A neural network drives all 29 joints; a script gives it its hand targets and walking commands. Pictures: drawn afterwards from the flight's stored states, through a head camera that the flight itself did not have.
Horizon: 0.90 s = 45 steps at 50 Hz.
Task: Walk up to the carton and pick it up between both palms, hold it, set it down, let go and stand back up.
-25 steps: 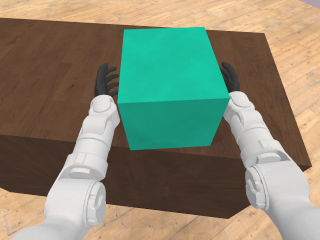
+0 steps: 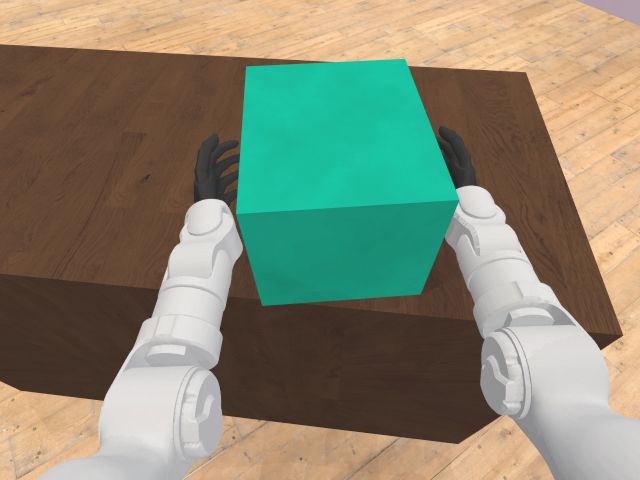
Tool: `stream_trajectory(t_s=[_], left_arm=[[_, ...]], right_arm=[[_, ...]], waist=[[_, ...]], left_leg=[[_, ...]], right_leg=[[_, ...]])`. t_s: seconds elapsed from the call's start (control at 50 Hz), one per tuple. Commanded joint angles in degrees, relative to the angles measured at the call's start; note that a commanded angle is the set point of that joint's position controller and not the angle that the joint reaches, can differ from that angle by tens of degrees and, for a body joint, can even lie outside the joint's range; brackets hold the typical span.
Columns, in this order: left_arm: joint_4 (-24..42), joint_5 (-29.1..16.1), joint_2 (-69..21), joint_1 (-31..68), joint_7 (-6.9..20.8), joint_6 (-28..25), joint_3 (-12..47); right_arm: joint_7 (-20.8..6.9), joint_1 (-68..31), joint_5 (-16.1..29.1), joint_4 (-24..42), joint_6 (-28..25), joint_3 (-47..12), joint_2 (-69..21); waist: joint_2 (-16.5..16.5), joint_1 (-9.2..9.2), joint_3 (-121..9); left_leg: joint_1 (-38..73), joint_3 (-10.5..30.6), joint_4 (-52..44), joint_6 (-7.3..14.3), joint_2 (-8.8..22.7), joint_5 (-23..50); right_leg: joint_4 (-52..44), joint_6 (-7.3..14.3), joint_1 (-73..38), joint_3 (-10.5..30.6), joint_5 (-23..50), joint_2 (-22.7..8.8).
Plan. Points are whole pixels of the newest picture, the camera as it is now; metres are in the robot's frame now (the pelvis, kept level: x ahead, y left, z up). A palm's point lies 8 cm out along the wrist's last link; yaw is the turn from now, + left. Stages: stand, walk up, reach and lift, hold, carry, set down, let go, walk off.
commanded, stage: reach and lift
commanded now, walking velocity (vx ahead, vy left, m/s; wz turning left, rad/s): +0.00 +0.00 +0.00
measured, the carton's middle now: (334, 181) +0.48 +0.06 +0.09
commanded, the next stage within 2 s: none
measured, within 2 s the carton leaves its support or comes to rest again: leaves its support in 0.10 s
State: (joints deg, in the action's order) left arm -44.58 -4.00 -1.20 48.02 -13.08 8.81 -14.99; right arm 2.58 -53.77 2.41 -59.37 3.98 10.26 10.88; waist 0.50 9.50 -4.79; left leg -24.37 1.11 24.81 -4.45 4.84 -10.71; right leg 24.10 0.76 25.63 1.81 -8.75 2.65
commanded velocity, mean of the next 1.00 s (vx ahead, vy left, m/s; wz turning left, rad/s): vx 0.00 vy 0.00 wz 0.00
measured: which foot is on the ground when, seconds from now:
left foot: down 0.00-1.00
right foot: down 0.00-1.00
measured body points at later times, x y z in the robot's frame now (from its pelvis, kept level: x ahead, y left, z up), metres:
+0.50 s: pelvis -0.01 +0.00 +0.00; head +0.00 -0.02 +0.45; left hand +0.38 +0.20 +0.12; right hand +0.46 -0.10 +0.13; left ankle +0.01 +0.17 -0.74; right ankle +0.02 -0.11 -0.74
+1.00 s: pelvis -0.01 +0.00 +0.00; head -0.01 -0.01 +0.45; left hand +0.39 +0.20 +0.15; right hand +0.45 -0.11 +0.15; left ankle +0.01 +0.17 -0.74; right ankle +0.02 -0.11 -0.74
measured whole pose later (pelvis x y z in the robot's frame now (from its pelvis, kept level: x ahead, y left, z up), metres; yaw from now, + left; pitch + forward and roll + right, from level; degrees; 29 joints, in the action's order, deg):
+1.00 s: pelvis -0.01 +0.00 +0.00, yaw +0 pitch +10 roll +0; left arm -36.3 0.3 -0.8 43.5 -11.3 19.6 -17.5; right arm 6.0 -53.8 8.8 -57.5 11.4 3.9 9.5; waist 0.9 6.3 -11.6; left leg -24.3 1.4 24.2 -4.5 4.8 -9.6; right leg 23.7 0.8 25.6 1.6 -7.6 2.6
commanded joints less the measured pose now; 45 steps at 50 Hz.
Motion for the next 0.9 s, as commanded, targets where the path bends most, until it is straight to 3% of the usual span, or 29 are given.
stream_trajectory(t_s=[0.0, 0.02, 0.04, 0.06, 0.08, 0.18, 0.22, 0.24, 0.26, 0.28, 0.32, 0.34, 0.36, 0.38, 0.42, 0.44, 0.5, 0.54, 0.58, 0.6, 0.62, 0.64, 0.66, 0.68, 0.7, 0.72, 0.74, 0.82, 0.88], left_arm=[[13.07, 12.00, -36.72, 39.36, 5.94, -4.40, 14.55], [14.07, 10.37, -36.39, 36.55, 6.41, -4.30, 15.70], [10.65, 11.51, -33.75, 36.97, 7.00, -4.38, 13.92], [8.18, 12.66, -34.08, 34.41, 7.61, -3.73, 12.87], [11.83, 12.31, -34.42, 38.09, 7.89, -4.20, 14.16], [11.64, 12.11, -33.05, 37.30, 8.98, -1.27, 14.28], [14.06, 10.79, -32.38, 39.94, 8.74, -0.96, 14.69], [10.51, 9.46, -31.92, 39.77, 8.96, -0.76, 14.77], [15.91, 8.40, -32.77, 44.97, 8.74, -2.17, 16.20], [19.66, 7.19, -33.72, 47.89, 8.36, -2.89, 17.64], [12.26, 8.87, -31.53, 43.16, 8.17, -0.88, 14.62], [14.14, 8.63, -32.10, 43.50, 8.03, -0.83, 15.83], [16.73, 7.05, -32.49, 45.80, 8.23, -1.20, 17.25], [9.94, 9.46, -29.35, 41.72, 8.31, 0.37, 13.88], [16.73, 6.86, -31.89, 44.54, 8.59, 1.19, 17.31], [18.18, 7.10, -31.75, 47.95, 8.09, 0.97, 17.11], [16.57, 7.39, -31.39, 47.48, 8.29, 2.87, 16.63], [17.08, 6.37, -31.73, 51.20, 7.83, 2.56, 18.70], [17.14, 6.81, -31.36, 45.61, 8.18, 4.50, 18.02], [14.99, 6.44, -30.35, 45.65, 8.69, 5.29, 17.69], [14.88, 6.13, -31.07, 46.83, 8.59, 5.81, 18.03], [15.89, 6.11, -30.84, 47.36, 8.79, 6.00, 17.99], [18.64, 5.25, -29.84, 51.14, 8.42, 5.17, 18.80], [19.71, 4.93, -31.35, 51.81, 8.44, 4.82, 19.54], [18.47, 2.25, -32.47, 52.13, 7.90, 5.46, 21.82], [19.13, 2.42, -32.18, 50.54, 7.66, 5.94, 21.51], [23.26, 1.88, -33.40, 51.78, 7.52, 5.15, 22.76], [18.85, 2.88, -31.18, 49.98, 7.80, 7.05, 20.78], [20.65, 2.78, -30.72, 46.07, 9.42, 8.08, 19.85]], right_arm=[[-10.11, -44.08, -6.69, 11.38, -8.45, -6.90, -35.23], [-10.52, -43.10, -6.49, 12.56, -9.47, -8.55, -35.97], [-10.65, -42.15, -7.79, 8.77, -9.41, -6.97, -36.12], [-10.58, -41.65, -8.80, 8.22, -9.16, -7.45, -36.17], [-10.80, -42.67, -8.86, 9.39, -10.06, -8.11, -36.03], [-10.58, -40.20, -7.50, 5.29, -8.58, -6.97, -35.56], [-10.34, -43.06, -5.83, 8.63, -8.51, -9.56, -35.95], [-10.33, -44.27, -6.60, 9.91, -8.44, -7.95, -35.17], [-10.56, -44.89, -5.59, 8.32, -8.42, -8.56, -38.50], [-10.49, -45.21, -4.64, 9.35, -8.59, -10.43, -39.87], [-10.66, -44.88, -3.70, 8.31, -6.97, -9.52, -38.66], [-10.57, -46.41, -3.53, 10.17, -7.06, -10.65, -38.82], [-10.47, -46.73, -3.26, 10.15, -7.90, -11.03, -39.11], [-10.04, -43.44, -3.85, 7.43, -5.65, -9.23, -38.14], [-9.68, -46.18, -0.84, 11.34, -5.46, -12.56, -39.46], [-9.88, -46.95, -2.08, 10.95, -5.65, -9.60, -39.17], [-9.00, -45.92, 0.04, 9.47, -3.42, -11.01, -40.53], [-9.08, -50.06, -0.72, 11.61, -4.24, -10.15, -40.41], [-8.32, -47.78, 3.26, 11.94, -2.68, -13.72, -39.82], [-8.03, -47.81, 1.91, 12.25, -2.15, -12.59, -40.08], [-7.69, -50.97, 2.75, 14.73, -2.17, -13.28, -39.97], [-7.66, -50.08, 3.20, 13.97, -1.74, -12.42, -41.15], [-7.63, -50.40, 3.49, 13.73, -1.74, -12.90, -42.43], [-7.49, -53.43, 3.98, 18.52, -2.12, -14.25, -43.49], [-7.20, -53.09, 5.68, 16.53, -1.13, -14.84, -42.06], [-7.10, -54.79, 6.56, 20.40, -1.13, -16.96, -42.63], [-6.66, -53.36, 7.32, 20.90, -1.52, -17.90, -44.96], [-5.35, -53.53, 8.34, 21.47, 1.26, -18.71, -44.57], [-4.05, -51.01, 10.83, 24.20, 2.78, -21.59, -46.03]], waist=[[0.62, -1.63, -57.68], [-0.82, -0.66, -58.63], [-3.25, -2.05, -54.32], [-3.35, -0.92, -51.53], [-3.67, -2.30, -51.79], [-1.87, -3.08, -45.48], [-3.11, -1.49, -47.88], [-5.93, -3.70, -48.58], [-3.84, -1.93, -51.83], [-2.41, -2.83, -55.31], [-4.47, -1.68, -49.83], [-2.71, -0.80, -51.30], [-3.67, -1.38, -54.42], [-3.98, -2.11, -46.93], [-2.56, -1.42, -50.17], [-1.70, -3.70, -50.76], [-2.95, -2.38, -43.68], [-4.38, -4.06, -47.82], [-3.41, -2.19, -46.45], [-5.90, -2.99, -44.17], [-5.53, -4.62, -45.00], [-3.84, -2.96, -45.03], [-3.47, -4.61, -45.15], [-3.33, -3.21, -49.46], [-3.14, -4.75, -50.18], [-3.30, -2.10, -50.17], [-4.04, -4.05, -52.35], [-6.46, -3.81, -48.05], [-7.27, -3.66, -48.54]], left_leg=[[14.94, -2.15, 0.77, -1.11, -4.59, 28.93], [14.16, -3.27, 1.03, -1.10, -4.76, 31.26], [10.08, -4.00, 0.47, -0.79, -4.67, 28.59], [9.72, -4.53, -1.19, -0.31, -5.00, 26.44], [9.46, -4.20, -1.47, -0.28, -5.11, 26.12], [14.08, -4.45, -1.69, -0.13, -5.14, 25.55], [12.97, -4.34, -2.07, 0.32, -5.27, 24.22], [10.94, -3.94, -1.77, 0.57, -5.56, 21.27], [10.60, -4.48, -1.71, -0.15, -5.53, 22.07], [10.32, -3.70, -1.45, -0.02, -5.86, 22.67], [9.18, -3.96, -2.43, 0.87, -5.92, 18.21], [9.40, -4.36, -2.73, 0.78, -5.90, 18.47], [8.88, -4.48, -1.83, 1.00, -6.33, 20.36], [7.30, -4.09, -2.97, 1.43, -6.68, 15.84], [8.55, -4.21, -3.16, 1.26, -6.75, 16.52], [9.83, -3.32, -2.78, 0.83, -6.39, 16.59], [11.42, -3.57, -3.91, 1.62, -6.62, 13.04], [11.12, -3.15, -2.13, 1.58, -6.74, 14.49], [12.92, -2.69, -2.19, 1.70, -6.92, 16.08], [10.16, -3.30, -3.19, 2.08, -7.14, 11.88], [11.14, -2.25, -3.22, 2.61, -7.33, 10.52], [10.21, -2.72, -3.44, 2.59, -7.01, 9.34], [10.41, -2.32, -2.79, 2.46, -7.29, 10.45], [10.42, -2.75, -2.28, 1.81, -7.42, 12.90], [10.96, -1.61, -1.54, 1.69, -7.39, 13.44], [12.04, -1.57, -1.37, 2.23, -7.59, 14.39], [12.47, -1.56, 0.26, 1.87, -7.67, 17.26], [10.05, -0.92, -1.34, 2.75, -7.93, 12.41], [10.97, -1.31, -1.67, 3.06, -8.66, 13.83]], right_leg=[[-2.98, 0.44, -24.04, -6.62, 27.48, 2.54], [-1.25, -0.15, -26.43, -6.49, 33.53, 2.30], [-1.47, -0.99, -27.54, -6.35, 32.98, 2.16], [-1.14, -1.29, -29.23, -6.31, 33.39, 1.61], [-0.70, -1.70, -29.44, -6.53, 33.99, 1.51], [-2.73, -1.24, -28.14, -6.88, 28.39, 1.39], [-2.44, -2.01, -30.29, -6.67, 28.24, 1.45], [-3.27, -2.27, -29.96, -7.02, 26.18, 1.63], [-2.04, -2.30, -32.23, -5.84, 27.69, 1.14], [-0.67, -3.00, -32.96, -6.20, 29.25, 0.98], [-2.22, -2.70, -30.50, -5.71, 23.21, 1.16], [-1.44, -2.41, -31.41, -5.41, 25.48, 0.66], [-0.42, -3.52, -32.84, -5.41, 28.98, 0.77], [-1.86, -3.59, -32.14, -4.39, 24.97, 0.43], [-0.75, -3.75, -34.13, -4.92, 25.81, 0.52], [-1.89, -3.60, -32.00, -5.24, 22.52, 1.08], [-3.09, -3.36, -28.98, -5.14, 17.50, 0.90], [-3.02, -3.51, -29.03, -4.46, 17.70, 1.21], [-2.62, -3.15, -31.58, -4.15, 21.34, 0.77], [-3.76, -3.88, -30.85, -3.74, 18.48, 0.44], [-3.32, -3.84, -30.79, -4.34, 17.38, 0.48], [-3.60, -3.55, -29.83, -3.77, 16.11, 0.68], [-2.60, -3.80, -30.33, -3.34, 15.37, 0.52], [-1.83, -3.80, -31.21, -3.70, 18.50, 0.34], [-1.54, -3.81, -30.50, -3.50, 19.73, 0.78], [-1.79, -4.20, -29.99, -3.51, 18.45, 1.10], [-0.79, -3.99, -32.10, -4.31, 24.53, 0.96], [-1.98, -4.51, -31.88, -2.69, 21.63, 0.72], [-1.12, -5.60, -34.65, -2.36, 27.73, 0.72]])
